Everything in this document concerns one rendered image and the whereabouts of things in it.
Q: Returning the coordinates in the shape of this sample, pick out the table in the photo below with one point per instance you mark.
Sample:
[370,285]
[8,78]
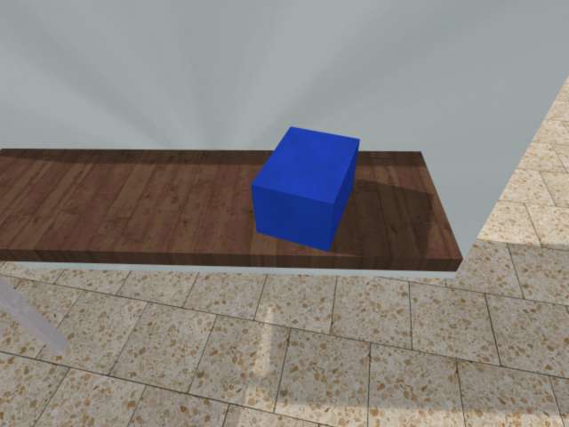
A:
[194,207]

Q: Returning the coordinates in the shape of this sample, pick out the carton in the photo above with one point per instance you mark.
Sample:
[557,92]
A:
[301,192]

